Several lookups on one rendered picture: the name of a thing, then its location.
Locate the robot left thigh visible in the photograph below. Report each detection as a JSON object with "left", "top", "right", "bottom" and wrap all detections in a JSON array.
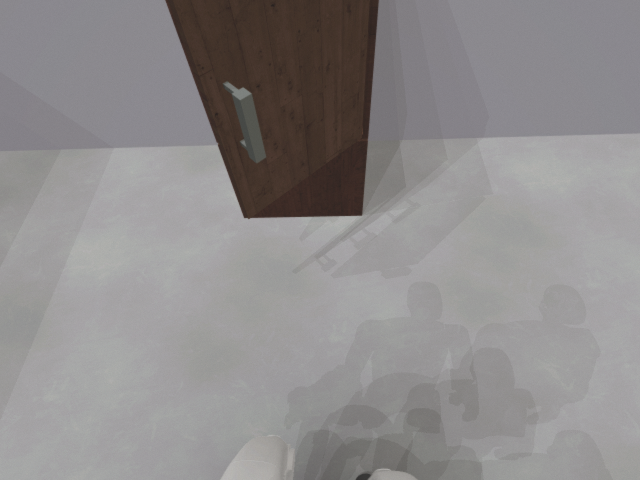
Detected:
[{"left": 220, "top": 436, "right": 295, "bottom": 480}]

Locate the cupboard door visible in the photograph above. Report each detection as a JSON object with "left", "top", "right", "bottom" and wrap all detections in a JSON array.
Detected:
[{"left": 168, "top": 0, "right": 370, "bottom": 219}]

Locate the handle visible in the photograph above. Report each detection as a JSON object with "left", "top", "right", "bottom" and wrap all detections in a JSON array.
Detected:
[{"left": 223, "top": 81, "right": 266, "bottom": 164}]

